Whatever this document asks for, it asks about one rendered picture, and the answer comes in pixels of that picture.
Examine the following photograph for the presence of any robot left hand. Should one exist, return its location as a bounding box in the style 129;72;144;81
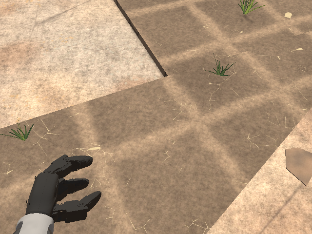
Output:
25;154;101;223

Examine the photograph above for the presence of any left robot forearm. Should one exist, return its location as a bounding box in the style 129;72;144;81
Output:
13;213;55;234

